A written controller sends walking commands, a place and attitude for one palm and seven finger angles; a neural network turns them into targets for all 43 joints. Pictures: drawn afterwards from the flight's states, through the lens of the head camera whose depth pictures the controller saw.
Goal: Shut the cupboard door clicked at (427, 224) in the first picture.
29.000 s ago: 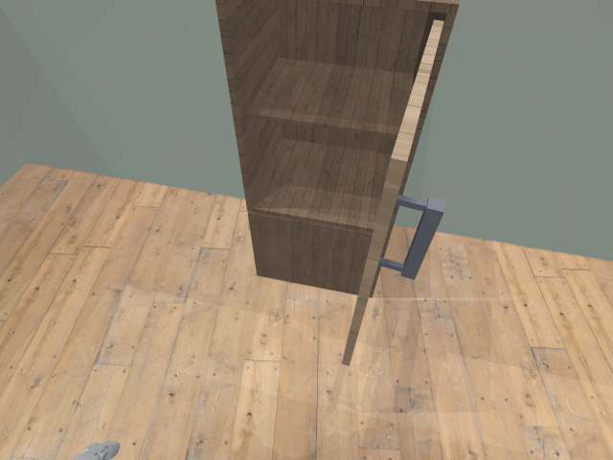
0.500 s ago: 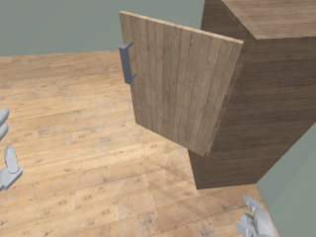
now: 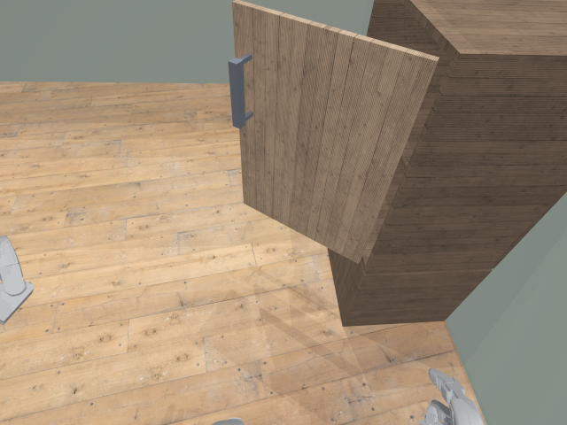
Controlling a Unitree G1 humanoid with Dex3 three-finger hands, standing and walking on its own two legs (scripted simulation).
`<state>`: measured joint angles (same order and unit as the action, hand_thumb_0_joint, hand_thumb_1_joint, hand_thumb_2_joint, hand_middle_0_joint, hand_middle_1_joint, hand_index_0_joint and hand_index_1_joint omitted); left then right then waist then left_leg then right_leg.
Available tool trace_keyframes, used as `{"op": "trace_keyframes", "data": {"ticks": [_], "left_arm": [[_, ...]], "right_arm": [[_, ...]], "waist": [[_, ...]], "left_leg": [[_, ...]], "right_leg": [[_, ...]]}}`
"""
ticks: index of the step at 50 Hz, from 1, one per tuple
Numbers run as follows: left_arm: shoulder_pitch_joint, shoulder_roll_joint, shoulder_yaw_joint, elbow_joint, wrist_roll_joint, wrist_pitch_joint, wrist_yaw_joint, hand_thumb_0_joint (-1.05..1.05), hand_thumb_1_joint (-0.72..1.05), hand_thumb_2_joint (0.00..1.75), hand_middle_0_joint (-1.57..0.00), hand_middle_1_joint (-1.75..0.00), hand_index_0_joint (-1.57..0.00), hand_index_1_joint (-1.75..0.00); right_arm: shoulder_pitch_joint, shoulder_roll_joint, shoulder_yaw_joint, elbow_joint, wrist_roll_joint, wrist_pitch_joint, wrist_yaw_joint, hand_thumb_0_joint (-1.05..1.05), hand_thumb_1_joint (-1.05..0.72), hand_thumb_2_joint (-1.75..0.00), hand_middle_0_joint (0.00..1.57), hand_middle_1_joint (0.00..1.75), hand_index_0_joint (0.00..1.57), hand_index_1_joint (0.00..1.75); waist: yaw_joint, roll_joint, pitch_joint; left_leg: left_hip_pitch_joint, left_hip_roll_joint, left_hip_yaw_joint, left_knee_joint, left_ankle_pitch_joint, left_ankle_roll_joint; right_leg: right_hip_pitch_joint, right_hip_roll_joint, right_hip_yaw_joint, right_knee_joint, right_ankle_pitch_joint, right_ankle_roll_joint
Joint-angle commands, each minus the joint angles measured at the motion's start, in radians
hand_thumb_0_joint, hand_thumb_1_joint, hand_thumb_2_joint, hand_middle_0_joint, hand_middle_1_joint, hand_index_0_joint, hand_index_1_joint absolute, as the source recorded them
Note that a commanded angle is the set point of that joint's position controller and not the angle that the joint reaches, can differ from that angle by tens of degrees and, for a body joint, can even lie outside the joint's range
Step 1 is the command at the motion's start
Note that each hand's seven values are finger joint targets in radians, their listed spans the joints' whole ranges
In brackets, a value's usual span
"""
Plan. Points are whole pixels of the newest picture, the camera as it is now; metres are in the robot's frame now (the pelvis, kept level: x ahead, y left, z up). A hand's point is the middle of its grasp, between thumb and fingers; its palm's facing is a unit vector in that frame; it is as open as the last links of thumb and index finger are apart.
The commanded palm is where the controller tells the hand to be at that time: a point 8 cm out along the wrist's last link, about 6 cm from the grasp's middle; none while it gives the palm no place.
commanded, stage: step back with the hand held close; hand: left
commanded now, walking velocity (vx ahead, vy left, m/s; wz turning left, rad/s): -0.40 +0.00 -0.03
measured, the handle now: (243, 91) +0.77 +0.14 +0.07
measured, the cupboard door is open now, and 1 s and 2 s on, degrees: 53 53 53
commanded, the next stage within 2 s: stop stepping back and stand still in 0.82 s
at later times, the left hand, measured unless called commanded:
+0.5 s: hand out of the picture +0.11 +0.28 +0.18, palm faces +0.53 -0.70 -0.48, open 7.4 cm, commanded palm +0.04 +0.31 +0.19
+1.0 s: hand out of the picture -0.07 +0.35 +0.19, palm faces +0.62 -0.74 -0.27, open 7.4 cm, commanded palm -0.09 +0.36 +0.19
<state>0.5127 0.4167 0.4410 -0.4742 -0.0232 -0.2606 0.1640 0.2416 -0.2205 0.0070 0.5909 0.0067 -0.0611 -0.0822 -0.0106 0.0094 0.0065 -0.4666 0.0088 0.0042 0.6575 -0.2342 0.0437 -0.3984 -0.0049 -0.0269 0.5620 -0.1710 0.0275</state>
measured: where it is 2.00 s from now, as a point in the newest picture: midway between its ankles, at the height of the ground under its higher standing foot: outside the picture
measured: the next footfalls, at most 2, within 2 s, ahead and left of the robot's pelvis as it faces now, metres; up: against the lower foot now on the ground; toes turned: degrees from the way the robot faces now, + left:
right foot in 0.86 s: -0.15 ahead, -0.12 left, +0.00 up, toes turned +7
left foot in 1.04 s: -0.12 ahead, +0.18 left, +0.00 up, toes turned +7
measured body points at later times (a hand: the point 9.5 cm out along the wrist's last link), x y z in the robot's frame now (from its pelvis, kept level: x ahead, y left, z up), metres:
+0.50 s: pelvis -0.06 -0.01 -0.01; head -0.05 +0.02 +0.44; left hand +0.08 +0.32 +0.21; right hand +0.12 -0.23 -0.09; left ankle +0.09 +0.10 -0.71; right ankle +0.03 -0.14 -0.72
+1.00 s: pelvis -0.22 +0.06 -0.01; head -0.25 +0.10 +0.44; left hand -0.11 +0.39 +0.21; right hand -0.02 -0.14 -0.07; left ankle -0.14 +0.16 -0.70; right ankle -0.19 -0.12 -0.72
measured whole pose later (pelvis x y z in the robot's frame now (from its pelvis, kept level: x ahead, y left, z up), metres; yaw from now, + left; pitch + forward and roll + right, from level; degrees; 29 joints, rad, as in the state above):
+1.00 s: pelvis -0.22 +0.06 -0.01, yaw +3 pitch -3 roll -2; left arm 0.43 0.40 0.42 -0.54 -0.05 -0.22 0.14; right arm 0.21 -0.17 0.02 0.70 0.00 -0.07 -0.04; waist 0.13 -0.07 -0.04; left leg -0.51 0.05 0.07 0.92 -0.41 -0.06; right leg -0.29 -0.03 0.09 0.67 -0.34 0.04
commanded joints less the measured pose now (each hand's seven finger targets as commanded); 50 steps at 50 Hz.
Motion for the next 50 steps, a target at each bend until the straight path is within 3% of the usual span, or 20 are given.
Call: {"op": "trace_keyframes", "data": {"ticks": [1,11,16,19,21,25,29,31,33,35,37,40,41,42,43,44,45,46,48,50], "left_arm": [[-0.013,0.18,0.145,-0.197,-0.001,-0.07,0.015,0.0,0.9,0.9,-0.2,-0.3,-0.2,-0.3],[-0.023,0.196,0.147,-0.253,-0.008,-0.075,0.027,0.0,0.9,0.9,-0.2,-0.3,-0.2,-0.3],[-0.029,0.185,0.168,-0.246,0.005,-0.084,0.026,0.0,0.9,0.9,-0.2,-0.3,-0.2,-0.3],[0.019,0.207,0.214,-0.208,0.001,-0.085,0.009,0.0,0.9,0.9,-0.2,-0.3,-0.2,-0.3],[0.061,0.205,0.202,-0.218,-0.021,-0.086,0.0,0.0,0.9,0.9,-0.2,-0.3,-0.2,-0.3],[-0.056,0.211,0.155,-0.292,-0.026,-0.073,0.011,0.0,0.9,0.9,-0.2,-0.3,-0.2,-0.3],[-0.147,0.21,0.097,-0.278,-0.01,-0.058,0.026,0.0,0.9,0.9,-0.2,-0.3,-0.2,-0.3],[-0.164,0.206,0.101,-0.281,-0.013,-0.07,0.023,0.0,0.9,0.9,-0.2,-0.3,-0.2,-0.3],[-0.157,0.196,0.134,-0.3,-0.032,-0.067,0.017,0.0,0.9,0.9,-0.2,-0.3,-0.2,-0.3],[-0.263,0.296,0.189,-0.411,-0.047,-0.08,0.0,0.0,0.9,0.9,-0.2,-0.3,-0.2,-0.3],[-0.113,0.24,0.185,-0.246,-0.068,-0.065,0.009,0.0,0.9,0.9,-0.2,-0.3,-0.2,-0.3],[-0.014,0.239,0.182,-0.21,-0.093,-0.017,-0.006,0.0,0.9,0.9,-0.2,-0.3,-0.2,-0.3],[-0.018,0.248,0.181,-0.215,-0.094,-0.013,-0.01,0.0,0.9,0.9,-0.2,-0.3,-0.2,-0.3],[-0.03,0.258,0.173,-0.257,-0.073,-0.023,-0.009,0.0,0.9,0.9,-0.2,-0.3,-0.2,-0.3],[-0.105,0.29,0.164,-0.292,-0.052,-0.036,0.002,0.0,0.9,0.9,-0.2,-0.3,-0.2,-0.3],[-0.164,0.328,0.198,-0.255,-0.031,-0.023,0.007,0.0,0.9,0.9,-0.2,-0.3,-0.2,-0.3],[-0.289,0.241,0.09,-0.287,-0.04,-0.008,-0.023,0.0,0.9,0.9,-0.2,-0.3,-0.2,-0.3],[-0.293,0.207,0.065,-0.223,-0.022,0.006,-0.018,0.0,0.9,0.9,-0.2,-0.3,-0.2,-0.3],[-0.396,0.17,0.017,-0.153,-0.026,0.027,-0.011,0.0,0.9,0.9,-0.2,-0.3,-0.2,-0.3],[-0.501,0.171,-0.008,-0.159,-0.013,0.02,-0.011,0.0,0.9,0.9,-0.2,-0.3,-0.2,-0.3]], "right_arm": [[-0.112,-0.146,-0.063,-0.158,-0.004,-0.063,-0.013,0.0,-0.9,-0.9,0.2,0.3,0.2,0.3],[-0.088,-0.13,-0.066,-0.137,-0.008,-0.064,-0.007,0.0,-0.9,-0.9,0.2,0.3,0.2,0.3],[-0.112,-0.146,-0.071,-0.147,-0.003,-0.077,-0.019,0.0,-0.9,-0.9,0.2,0.3,0.2,0.3],[-0.129,-0.151,-0.088,-0.152,0.0,-0.09,-0.016,0.0,-0.9,-0.9,0.2,0.3,0.2,0.3],[-0.118,-0.126,-0.082,-0.158,0.004,-0.095,-0.01,0.0,-0.9,-0.9,0.2,0.3,0.2,0.3],[-0.088,-0.107,-0.082,-0.115,-0.01,-0.089,0.003,0.0,-0.9,-0.9,0.2,0.3,0.2,0.3],[-0.063,-0.095,-0.07,-0.078,-0.009,-0.06,0.0,0.0,-0.9,-0.9,0.2,0.3,0.2,0.3],[-0.046,-0.112,-0.071,-0.081,-0.011,-0.059,-0.013,0.0,-0.9,-0.9,0.2,0.3,0.2,0.3],[-0.119,-0.136,-0.082,-0.104,-0.021,-0.081,-0.022,0.0,-0.9,-0.9,0.2,0.3,0.2,0.3],[-0.146,-0.087,-0.103,-0.102,-0.012,-0.099,-0.007,0.0,-0.9,-0.9,0.2,0.3,0.2,0.3],[-0.183,-0.092,-0.12,-0.089,0.01,-0.132,0.027,0.0,-0.9,-0.9,0.2,0.3,0.2,0.3],[-0.193,-0.084,-0.106,-0.109,0.015,-0.094,0.044,0.0,-0.9,-0.9,0.2,0.3,0.2,0.3],[-0.184,-0.075,-0.096,-0.104,0.014,-0.081,0.045,0.0,-0.9,-0.9,0.2,0.3,0.2,0.3],[-0.168,-0.063,-0.094,-0.081,0.02,-0.076,0.048,0.0,-0.9,-0.9,0.2,0.3,0.2,0.3],[-0.202,-0.062,-0.076,-0.063,0.013,-0.078,0.053,0.0,-0.9,-0.9,0.2,0.3,0.2,0.3],[-0.174,-0.076,-0.052,-0.048,-0.031,-0.082,0.059,0.0,-0.9,-0.9,0.2,0.3,0.2,0.3],[-0.161,-0.054,-0.039,-0.059,-0.005,-0.071,0.055,0.0,-0.9,-0.9,0.2,0.3,0.2,0.3],[-0.142,-0.057,-0.032,-0.081,-0.014,-0.065,0.032,0.0,-0.9,-0.9,0.2,0.3,0.2,0.3],[-0.137,-0.09,-0.039,-0.055,-0.005,-0.059,0.001,0.0,-0.9,-0.9,0.2,0.3,0.2,0.3],[-0.096,-0.127,-0.057,-0.048,-0.001,-0.084,-0.016,0.0,-0.9,-0.9,0.2,0.3,0.2,0.3]], "waist": [[0.01,0.093,-0.099],[-0.008,0.01,-0.121],[0.003,0.188,-0.125],[0.014,0.182,-0.134],[0.005,0.08,-0.131],[-0.013,-0.068,-0.11],[-0.039,-0.162,-0.085],[-0.05,-0.01,-0.047],[-0.017,0.403,-0.132],[0.028,0.236,-0.256],[0.053,0.261,-0.256],[0.045,0.319,-0.225],[0.047,0.193,-0.195],[0.045,-0.1,-0.123],[0.064,-0.303,0.031],[0.029,-0.377,0.09],[0.037,-0.4,0.034],[0.014,-0.34,0.109],[-0.008,-0.19,0.078],[-0.03,0.133,0.053]], "left_leg": [[-0.332,0.113,-0.14,-0.298,-0.432,0.049],[-0.163,0.061,-0.103,-0.191,-0.344,0.017],[-0.392,0.191,-0.219,-0.386,-0.51,0.076],[-0.447,0.242,-0.2,-0.352,-0.538,0.09],[-0.244,0.168,-0.108,-0.236,-0.369,0.036],[0.067,0.038,0.011,0.024,-0.297,-0.043],[0.34,0.01,0.011,0.137,-0.179,-0.045],[0.31,0.108,-0.128,-0.066,-0.303,-0.005],[-0.147,0.37,-0.39,-0.589,-0.663,0.061],[-0.16,0.334,-0.166,-0.513,-0.337,0.006],[0.03,0.298,0.014,-0.414,-0.26,-0.012],[-0.008,0.315,0.113,-0.427,-0.374,-0.121],[0.035,0.261,0.181,-0.232,-0.34,-0.164],[0.183,0.125,0.232,0.19,-0.258,-0.21],[0.102,0.047,0.069,0.599,-0.268,-0.155],[0.043,0.085,-0.058,0.774,-0.284,-0.132],[0.027,0.06,-0.077,0.748,-0.253,-0.119],[0.024,0.084,-0.042,0.514,-0.232,-0.106],[0.204,0.08,-0.02,0.149,-0.19,-0.081],[0.298,0.088,0.005,-0.22,-0.137,-0.065]], "right_leg": [[0.346,-0.01,0.117,0.034,-0.082,-0.028],[0.143,-0.075,0.182,-0.087,-0.168,-0.056],[0.369,0.053,0.074,0.203,-0.025,-0.015],[0.424,0.073,0.106,0.262,-0.022,-0.013],[0.24,0.017,0.178,0.117,0.048,-0.053],[-0.161,-0.154,0.39,-0.212,-0.29,-0.124],[-0.445,-0.174,0.293,-0.295,-0.419,-0.1],[-0.487,-0.068,0.179,-0.137,-0.495,-0.058],[-0.021,0.163,-0.027,0.523,-0.413,-0.007],[0.18,0.167,-0.005,0.804,-0.415,-0.013],[0.095,0.121,-0.066,0.626,-0.41,-0.021],[0.222,0.071,-0.103,0.248,-0.479,-0.074],[0.159,-0.006,-0.031,0.031,-0.51,-0.116],[-0.142,-0.179,0.278,-0.273,-0.536,-0.175],[-0.414,-0.376,0.593,-0.489,-0.548,-0.237],[-0.499,-0.421,0.6,-0.506,-0.467,-0.29],[-0.444,-0.324,0.56,-0.466,-0.522,-0.242],[-0.309,-0.241,0.42,-0.357,-0.256,-0.192],[-0.262,-0.186,0.285,-0.202,-0.167,-0.14],[-0.213,-0.088,0.188,0.027,-0.203,-0.068]]}}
